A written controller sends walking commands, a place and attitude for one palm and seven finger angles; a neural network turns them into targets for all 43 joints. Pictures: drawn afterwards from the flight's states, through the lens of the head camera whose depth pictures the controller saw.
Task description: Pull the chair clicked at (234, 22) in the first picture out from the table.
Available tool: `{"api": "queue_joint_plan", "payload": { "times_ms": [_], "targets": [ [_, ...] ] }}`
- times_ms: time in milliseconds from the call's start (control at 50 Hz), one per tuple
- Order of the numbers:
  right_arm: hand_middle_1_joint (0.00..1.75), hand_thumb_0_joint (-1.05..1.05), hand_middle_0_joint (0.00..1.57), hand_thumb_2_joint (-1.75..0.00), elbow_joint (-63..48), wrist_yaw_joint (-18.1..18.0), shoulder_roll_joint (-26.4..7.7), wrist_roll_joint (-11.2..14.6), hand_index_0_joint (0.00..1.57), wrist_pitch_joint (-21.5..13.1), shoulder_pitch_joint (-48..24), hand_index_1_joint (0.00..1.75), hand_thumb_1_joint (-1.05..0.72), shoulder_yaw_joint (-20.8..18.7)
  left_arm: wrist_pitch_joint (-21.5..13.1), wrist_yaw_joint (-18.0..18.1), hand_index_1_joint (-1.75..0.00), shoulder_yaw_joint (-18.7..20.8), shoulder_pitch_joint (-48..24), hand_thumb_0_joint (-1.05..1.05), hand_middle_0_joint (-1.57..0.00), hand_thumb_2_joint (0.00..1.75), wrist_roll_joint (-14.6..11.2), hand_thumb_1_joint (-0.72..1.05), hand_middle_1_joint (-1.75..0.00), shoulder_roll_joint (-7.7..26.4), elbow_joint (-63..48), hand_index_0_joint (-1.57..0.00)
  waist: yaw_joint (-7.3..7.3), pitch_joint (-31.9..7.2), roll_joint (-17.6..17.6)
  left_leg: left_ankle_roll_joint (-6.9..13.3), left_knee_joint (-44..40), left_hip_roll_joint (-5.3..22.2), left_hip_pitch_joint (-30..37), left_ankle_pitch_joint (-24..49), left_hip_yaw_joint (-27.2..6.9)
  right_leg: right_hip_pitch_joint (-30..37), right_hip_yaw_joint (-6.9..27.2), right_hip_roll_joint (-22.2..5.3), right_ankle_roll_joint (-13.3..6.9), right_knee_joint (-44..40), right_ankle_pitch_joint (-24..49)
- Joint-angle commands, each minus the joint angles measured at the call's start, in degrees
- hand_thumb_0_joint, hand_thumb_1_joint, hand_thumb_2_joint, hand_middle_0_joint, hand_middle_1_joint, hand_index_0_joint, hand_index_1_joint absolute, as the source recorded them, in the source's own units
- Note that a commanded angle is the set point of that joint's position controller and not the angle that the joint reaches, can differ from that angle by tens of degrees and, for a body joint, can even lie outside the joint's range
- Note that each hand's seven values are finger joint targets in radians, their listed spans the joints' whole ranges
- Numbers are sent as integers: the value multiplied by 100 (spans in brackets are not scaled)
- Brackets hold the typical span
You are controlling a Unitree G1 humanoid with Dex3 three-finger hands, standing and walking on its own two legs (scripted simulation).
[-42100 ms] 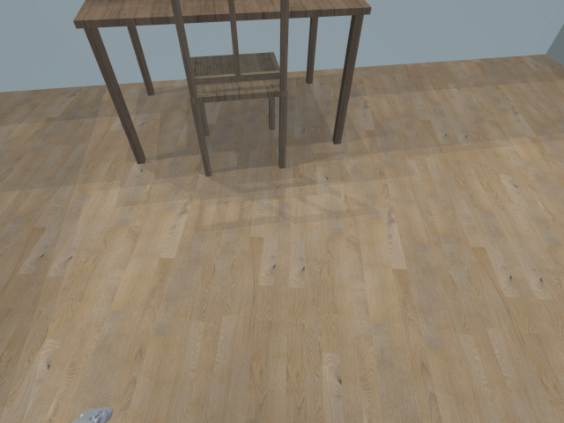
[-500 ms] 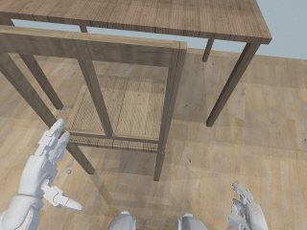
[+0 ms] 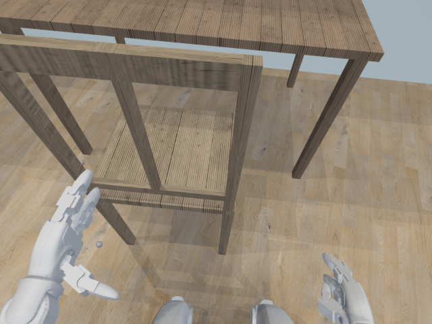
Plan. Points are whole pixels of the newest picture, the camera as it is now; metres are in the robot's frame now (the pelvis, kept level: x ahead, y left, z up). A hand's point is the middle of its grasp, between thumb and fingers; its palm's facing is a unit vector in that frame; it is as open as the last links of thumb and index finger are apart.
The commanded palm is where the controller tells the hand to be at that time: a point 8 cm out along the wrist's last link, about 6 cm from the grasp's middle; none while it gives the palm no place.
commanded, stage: aim the fingers beside a spindle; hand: left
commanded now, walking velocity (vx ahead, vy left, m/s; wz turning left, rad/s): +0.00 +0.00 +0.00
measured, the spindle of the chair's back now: (143, 145) +0.45 +0.18 +0.03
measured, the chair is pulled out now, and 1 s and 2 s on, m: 0.27 0.27 0.27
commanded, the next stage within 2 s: push the fingers through the gap in 1.98 s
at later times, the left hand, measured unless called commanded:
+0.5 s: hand (115, 235) +0.26 +0.19 +0.03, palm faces -0.07 -1.00 -0.06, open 16.9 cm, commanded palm +0.25 +0.24 +0.03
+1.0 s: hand (126, 226) +0.28 +0.18 +0.01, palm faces -0.08 -1.00 -0.04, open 17.0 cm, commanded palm +0.27 +0.23 +0.01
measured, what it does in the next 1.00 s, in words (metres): stands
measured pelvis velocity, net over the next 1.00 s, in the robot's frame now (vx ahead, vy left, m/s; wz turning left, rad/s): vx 0.00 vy -0.01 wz -0.01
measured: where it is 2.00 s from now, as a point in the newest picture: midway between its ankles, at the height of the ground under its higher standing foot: outside the picture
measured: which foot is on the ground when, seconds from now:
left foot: down 0.00-1.00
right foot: down 0.00-1.00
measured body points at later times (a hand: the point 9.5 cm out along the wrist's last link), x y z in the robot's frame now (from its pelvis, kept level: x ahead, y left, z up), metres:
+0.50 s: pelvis +0.00 -0.01 -0.01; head +0.08 +0.00 +0.43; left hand +0.26 +0.24 +0.03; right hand +0.17 -0.25 -0.09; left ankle +0.01 +0.11 -0.66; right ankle +0.02 -0.13 -0.66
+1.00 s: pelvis +0.00 -0.01 -0.02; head +0.10 +0.00 +0.42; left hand +0.28 +0.23 +0.01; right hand +0.17 -0.25 -0.11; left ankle +0.01 +0.11 -0.66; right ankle +0.02 -0.13 -0.66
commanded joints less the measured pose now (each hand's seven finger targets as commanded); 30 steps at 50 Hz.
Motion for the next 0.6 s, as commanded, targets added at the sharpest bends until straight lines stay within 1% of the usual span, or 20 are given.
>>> {"api": "queue_joint_plan", "payload": {
  "times_ms": [0,40,80,120,180,200,220,240,260,280,300,360,440,460,480,500,520,540,560,580],
  "targets": [
    [30,0,20,-90,-835,-100,-860,-3,20,-339,-178,30,-90,-382,-362,5,-8,425,-446,0,-6,30,-102,-50,-8,775,-1192,-6,-61,-1325,189,68,-977,-193,815,1578,-123,854,224,227,-128,-804,1077],
    [30,0,20,-90,-814,-104,-878,-1,20,-332,-180,30,-90,-375,-376,3,-8,487,-487,0,-6,30,-100,-50,-8,823,-1072,-6,-58,-1265,116,56,-966,-189,723,1508,-133,814,217,236,-136,-778,1011],
    [30,0,20,-90,-807,-110,-876,-4,20,-345,-184,30,-90,-379,-389,1,-8,343,-566,0,-6,30,-68,-50,-8,712,-1024,-6,-108,-1246,69,77,-897,-181,686,1505,-119,738,236,236,-126,-753,1018],
    [30,0,20,-90,-800,-107,-891,-15,20,-352,-160,30,-90,-374,-406,11,-8,340,-741,0,-6,30,-53,-50,-8,750,-1066,-6,-92,-1336,158,69,-882,-189,665,1456,-126,720,246,224,-130,-714,970],
    [30,0,20,-90,-814,-99,-883,-15,20,-346,-150,30,-90,-396,-411,64,-8,443,-582,0,-6,30,-1,-50,-8,855,-1048,-6,-22,-1458,206,67,-862,-181,692,1647,-116,789,247,226,-150,-653,1125],
    [30,0,20,-90,-842,-86,-869,-23,20,-346,-151,30,-90,-382,-421,67,-8,311,-649,0,-6,30,-12,-50,-8,743,-1162,-6,-40,-1541,243,72,-839,-199,697,1684,-106,825,263,209,-141,-639,1193],
    [30,0,20,-90,-815,-83,-865,-15,20,-333,-149,30,-90,-402,-418,98,-8,402,-656,0,-6,30,5,-50,-8,808,-1133,-6,-25,-1573,220,60,-835,-182,704,1711,-106,819,249,211,-141,-616,1204],
    [30,0,20,-90,-845,-77,-861,-20,20,-329,-147,30,-90,-386,-410,105,-8,277,-691,0,-6,30,6,-50,-8,708,-1124,-6,-50,-1503,282,62,-829,-193,692,1654,-100,741,251,210,-136,-626,1153],
    [30,0,20,-90,-808,-84,-862,-19,20,-320,-150,30,-90,-399,-411,138,-8,407,-739,0,-6,30,-7,-50,-8,810,-1093,-6,-46,-1494,240,60,-809,-189,644,1625,-90,748,259,209,-138,-635,1142],
    [30,0,20,-90,-790,-91,-870,-28,20,-291,-155,30,-90,-404,-389,166,-8,508,-656,0,-6,30,11,-50,-8,889,-934,-6,-39,-1461,64,73,-790,-182,533,1605,-97,761,264,226,-135,-635,1131],
    [30,0,20,-90,-806,-91,-871,-27,20,-277,-152,30,-90,-398,-394,161,-8,504,-705,0,-6,30,-1,-50,-8,845,-914,-6,-31,-1462,100,68,-779,-196,479,1605,-79,797,282,212,-139,-615,1162],
    [30,0,20,-90,-814,-77,-865,-26,20,-283,-150,30,-90,-394,-438,135,-8,358,-809,0,-6,30,8,-50,-8,755,-986,-6,-43,-1579,262,66,-750,-198,545,1643,-66,745,287,194,-145,-580,1183],
    [30,0,20,-90,-773,-82,-889,-28,20,-279,-130,30,-90,-399,-453,99,-8,320,-1062,0,-6,30,-4,-50,-8,727,-808,-6,-113,-1542,102,77,-666,-192,417,1498,-63,630,315,203,-125,-572,1074],
    [30,0,20,-90,-767,-86,-902,-26,20,-280,-117,30,-90,-406,-469,97,-8,391,-1015,0,-6,30,-7,-50,-8,789,-770,-6,-81,-1581,118,74,-667,-189,415,1511,-73,619,314,207,-134,-552,1065],
    [30,0,20,-90,-762,-83,-902,-33,20,-277,-130,30,-90,-392,-463,94,-8,348,-1026,0,-6,30,7,-50,-8,776,-707,-6,-90,-1548,88,84,-652,-186,380,1517,-74,599,313,217,-136,-538,1064],
    [30,0,20,-90,-763,-78,-908,-34,20,-284,-105,30,-90,-392,-489,92,-8,308,-1154,0,-6,30,7,-50,-8,751,-781,-6,-107,-1617,141,83,-636,-187,410,1603,-83,590,307,203,-136,-490,1160],
    [30,0,20,-90,-757,-68,-898,-38,20,-290,-103,30,-90,-404,-496,97,-8,322,-1090,0,-6,30,5,-50,-8,742,-795,-6,-64,-1711,187,70,-640,-183,475,1679,-89,613,294,204,-140,-458,1213],
    [30,0,20,-90,-774,-61,-894,-33,20,-289,-96,30,-90,-402,-499,94,-8,225,-1075,0,-6,30,6,-50,-8,659,-810,-6,-93,-1746,150,79,-624,-187,501,1678,-80,591,298,206,-128,-470,1218],
    [30,0,20,-90,-758,-64,-904,-40,20,-280,-89,30,-90,-411,-494,124,-8,337,-1104,0,-6,30,9,-50,-8,761,-779,-6,-61,-1781,122,74,-609,-188,440,1711,-76,642,307,196,-132,-448,1257],
    [30,0,20,-90,-743,-62,-908,-44,20,-266,-89,30,-90,-406,-490,148,-8,299,-1113,0,-6,30,51,-50,-8,755,-707,-6,-91,-1723,120,77,-589,-182,404,1722,-84,586,300,207,-132,-425,1250]
  ]
}}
